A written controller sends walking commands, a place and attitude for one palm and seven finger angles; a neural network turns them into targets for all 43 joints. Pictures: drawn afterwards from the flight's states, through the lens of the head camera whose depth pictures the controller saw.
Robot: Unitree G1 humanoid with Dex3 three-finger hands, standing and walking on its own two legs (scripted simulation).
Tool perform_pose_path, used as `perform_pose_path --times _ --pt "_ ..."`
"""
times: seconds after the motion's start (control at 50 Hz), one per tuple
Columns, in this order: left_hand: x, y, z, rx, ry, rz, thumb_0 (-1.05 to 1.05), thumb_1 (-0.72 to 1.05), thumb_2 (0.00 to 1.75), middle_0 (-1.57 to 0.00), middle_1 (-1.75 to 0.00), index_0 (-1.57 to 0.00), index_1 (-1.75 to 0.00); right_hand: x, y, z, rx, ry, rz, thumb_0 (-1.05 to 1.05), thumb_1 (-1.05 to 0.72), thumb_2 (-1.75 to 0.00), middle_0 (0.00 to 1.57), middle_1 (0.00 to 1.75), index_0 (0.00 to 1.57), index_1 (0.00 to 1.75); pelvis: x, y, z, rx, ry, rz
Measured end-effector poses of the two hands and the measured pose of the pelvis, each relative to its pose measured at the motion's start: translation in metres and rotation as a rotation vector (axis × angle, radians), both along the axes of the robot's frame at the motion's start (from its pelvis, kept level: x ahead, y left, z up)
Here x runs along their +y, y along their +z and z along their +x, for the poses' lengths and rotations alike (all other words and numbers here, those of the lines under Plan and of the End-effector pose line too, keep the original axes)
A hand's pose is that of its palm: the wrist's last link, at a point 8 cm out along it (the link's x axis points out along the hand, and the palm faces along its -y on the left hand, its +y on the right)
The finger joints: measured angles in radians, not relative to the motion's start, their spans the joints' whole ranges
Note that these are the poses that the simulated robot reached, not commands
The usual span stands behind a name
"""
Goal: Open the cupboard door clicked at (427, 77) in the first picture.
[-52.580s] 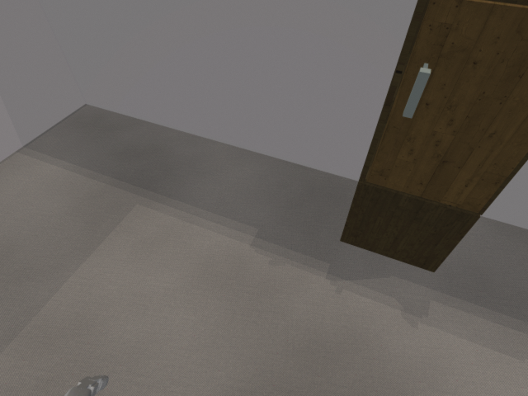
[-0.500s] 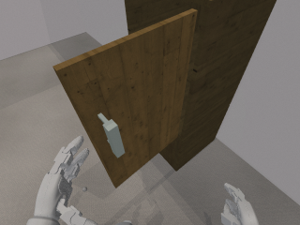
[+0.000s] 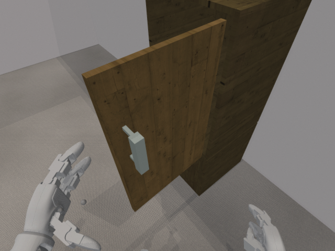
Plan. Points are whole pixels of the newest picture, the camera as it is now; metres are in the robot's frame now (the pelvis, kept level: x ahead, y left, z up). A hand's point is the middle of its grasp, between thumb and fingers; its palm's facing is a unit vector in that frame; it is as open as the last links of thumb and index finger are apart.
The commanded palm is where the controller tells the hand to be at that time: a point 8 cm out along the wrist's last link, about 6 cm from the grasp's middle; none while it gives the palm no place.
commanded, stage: draw the hand back to the body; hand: left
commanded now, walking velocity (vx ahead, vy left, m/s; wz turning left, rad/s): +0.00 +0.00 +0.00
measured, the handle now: (134, 149) +0.33 +0.11 +0.08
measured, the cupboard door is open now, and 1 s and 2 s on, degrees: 93 93 93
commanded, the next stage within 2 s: step back with the hand held close in 1.28 s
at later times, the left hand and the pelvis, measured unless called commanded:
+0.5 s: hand (42, 188) +0.20 +0.24 +0.15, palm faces +0.30 -0.89 -0.35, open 13.9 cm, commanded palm +0.16 +0.28 +0.17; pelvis +0.01 +0.02 +0.04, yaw -1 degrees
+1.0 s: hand (17, 149) +0.23 +0.27 +0.21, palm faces +0.45 -0.79 -0.41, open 8.2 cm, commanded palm +0.18 +0.30 +0.22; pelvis +0.04 +0.01 +0.05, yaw -2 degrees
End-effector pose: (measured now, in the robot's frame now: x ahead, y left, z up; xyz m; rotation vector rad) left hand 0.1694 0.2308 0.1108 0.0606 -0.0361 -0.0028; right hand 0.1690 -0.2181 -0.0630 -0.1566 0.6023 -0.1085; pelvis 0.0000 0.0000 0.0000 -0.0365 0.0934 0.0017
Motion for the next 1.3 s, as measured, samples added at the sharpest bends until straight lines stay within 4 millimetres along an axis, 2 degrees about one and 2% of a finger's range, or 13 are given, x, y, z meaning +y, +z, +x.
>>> perform_pose_path --times 0.12,0.22,0.3,0.46,0.58,0.68,0.84,0.98,1.16,1.3 --pt "0.008 0.007 -0.006 0.040 0.005 0.002 -0.01 -0.50 0.30 -0.15 -0.30 -0.15 -0.30 0.009 0.011 0.002 -0.030 0.012 -0.003 0.02 -0.90 -0.90 0.20 0.30 0.21 0.30 0.008 0.006 0.002 -0.023 -0.001 -0.001" --pt "0.018 0.021 -0.011 0.011 0.027 0.023 -0.01 -0.47 0.31 -0.16 -0.30 -0.15 -0.30 0.014 0.019 0.007 -0.052 0.037 -0.015 0.02 -0.90 -0.90 0.20 0.30 0.21 0.30 0.011 0.010 0.002 -0.042 0.005 -0.004" --pt "0.029 0.035 -0.013 0.021 0.154 0.161 -0.01 -0.40 0.34 -0.16 -0.30 -0.15 -0.30 0.018 0.026 0.011 -0.040 0.042 -0.036 0.02 -0.90 -0.90 0.20 0.30 0.21 0.30 0.013 0.019 0.003 -0.068 -0.003 -0.002" --pt "0.047 0.048 -0.012 0.067 0.306 0.273 -0.01 -0.16 0.44 -0.17 -0.30 -0.16 -0.30 0.027 0.032 0.015 0.007 0.051 -0.050 0.02 -0.90 -0.90 0.20 0.30 0.21 0.30 0.019 0.034 0.011 -0.111 -0.012 0.007" --pt "0.059 0.068 -0.001 0.024 0.354 0.326 0.00 0.04 0.53 -0.18 -0.30 -0.17 -0.30 0.028 0.033 0.022 0.037 0.063 -0.052 0.02 -0.90 -0.90 0.20 0.30 0.21 0.30 0.022 0.042 0.020 -0.135 -0.019 0.017" --pt "0.064 0.084 0.007 -0.022 0.374 0.355 0.00 0.21 0.60 -0.19 -0.30 -0.18 -0.30 0.025 0.035 0.029 0.048 0.058 -0.046 0.02 -0.90 -0.90 0.20 0.30 0.21 0.30 0.021 0.045 0.028 -0.145 -0.029 0.023" --pt "0.072 0.099 0.017 -0.057 0.415 0.387 0.01 0.49 0.72 -0.20 -0.30 -0.19 -0.30 0.015 0.037 0.038 0.067 0.050 -0.049 0.02 -0.90 -0.90 0.20 0.30 0.21 0.30 0.016 0.048 0.035 -0.153 -0.034 0.027" --pt "0.074 0.117 0.019 -0.116 0.458 0.413 0.01 0.72 0.82 -0.21 -0.30 -0.20 -0.30 0.004 0.035 0.041 0.078 0.044 -0.045 0.02 -0.90 -0.90 0.20 0.30 0.21 0.30 0.008 0.049 0.037 -0.158 -0.034 0.030" --pt "0.060 0.100 0.017 -0.049 0.439 0.374 0.01 0.86 0.88 -0.21 -0.30 -0.20 -0.30 -0.010 0.032 0.035 0.104 0.026 -0.045 0.02 -0.90 -0.90 0.20 0.30 0.21 0.29 -0.002 0.050 0.034 -0.159 -0.035 0.032" --pt "0.053 0.110 0.013 -0.088 0.437 0.394 0.02 0.88 0.89 -0.21 -0.30 -0.21 -0.30 -0.017 0.031 0.031 0.096 0.018 -0.047 0.02 -0.90 -0.90 0.20 0.30 0.21 0.29 -0.008 0.050 0.032 -0.168 -0.034 0.030"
